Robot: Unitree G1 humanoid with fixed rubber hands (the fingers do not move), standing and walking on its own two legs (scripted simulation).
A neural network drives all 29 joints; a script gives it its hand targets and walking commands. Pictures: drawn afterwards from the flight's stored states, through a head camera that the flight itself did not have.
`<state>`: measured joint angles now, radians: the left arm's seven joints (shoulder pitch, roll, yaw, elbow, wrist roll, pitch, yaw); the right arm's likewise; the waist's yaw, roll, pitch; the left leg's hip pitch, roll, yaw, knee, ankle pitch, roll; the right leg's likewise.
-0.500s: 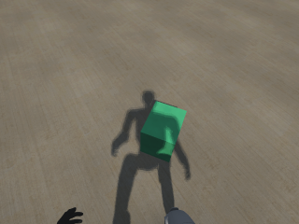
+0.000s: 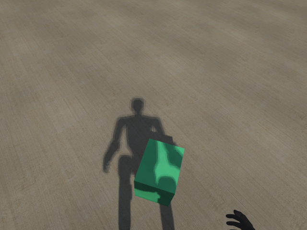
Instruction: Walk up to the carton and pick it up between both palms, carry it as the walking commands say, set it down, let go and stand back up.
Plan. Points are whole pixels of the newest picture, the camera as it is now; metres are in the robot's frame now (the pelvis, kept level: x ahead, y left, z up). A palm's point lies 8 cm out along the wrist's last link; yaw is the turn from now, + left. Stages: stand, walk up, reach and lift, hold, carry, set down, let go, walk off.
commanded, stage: walk up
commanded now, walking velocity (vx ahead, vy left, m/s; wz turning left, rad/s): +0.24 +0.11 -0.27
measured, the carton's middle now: (158, 172) +0.51 -0.06 -0.63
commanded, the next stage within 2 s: none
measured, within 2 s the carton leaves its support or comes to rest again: neither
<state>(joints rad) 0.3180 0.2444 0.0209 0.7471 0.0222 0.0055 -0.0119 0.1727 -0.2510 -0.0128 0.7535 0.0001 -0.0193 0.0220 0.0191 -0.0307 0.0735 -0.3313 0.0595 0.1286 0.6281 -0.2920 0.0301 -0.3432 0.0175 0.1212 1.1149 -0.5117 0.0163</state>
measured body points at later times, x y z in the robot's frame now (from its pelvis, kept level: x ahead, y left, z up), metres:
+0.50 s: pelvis +0.07 -0.06 +0.00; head +0.12 -0.08 +0.45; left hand +0.16 +0.19 -0.12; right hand +0.16 -0.33 -0.13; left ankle +0.05 +0.05 -0.69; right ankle +0.06 -0.17 -0.73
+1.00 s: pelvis +0.00 -0.08 +0.00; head +0.02 -0.11 +0.45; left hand +0.13 +0.16 -0.11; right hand +0.05 -0.35 -0.14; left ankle +0.05 +0.04 -0.69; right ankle -0.01 -0.21 -0.73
